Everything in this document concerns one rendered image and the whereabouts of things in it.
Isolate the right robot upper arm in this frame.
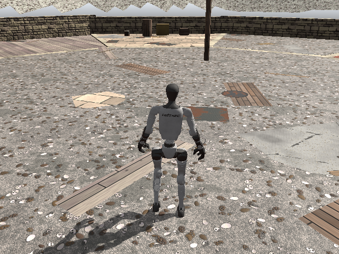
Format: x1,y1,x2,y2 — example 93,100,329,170
182,107,197,136

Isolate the right robot forearm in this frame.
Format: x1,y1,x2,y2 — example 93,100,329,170
192,128,203,149

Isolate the left robot forearm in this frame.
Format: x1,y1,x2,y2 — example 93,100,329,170
139,126,150,144

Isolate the left robot upper arm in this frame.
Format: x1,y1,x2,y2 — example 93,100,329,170
145,106,160,134

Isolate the robot right hand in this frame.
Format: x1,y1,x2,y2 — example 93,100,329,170
193,147,206,160

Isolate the right robot foot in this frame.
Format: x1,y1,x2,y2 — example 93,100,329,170
177,205,185,217

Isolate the robot left hand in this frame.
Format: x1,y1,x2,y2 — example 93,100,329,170
138,142,149,153

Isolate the humanoid robot torso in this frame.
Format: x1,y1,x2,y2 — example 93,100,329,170
159,104,183,159

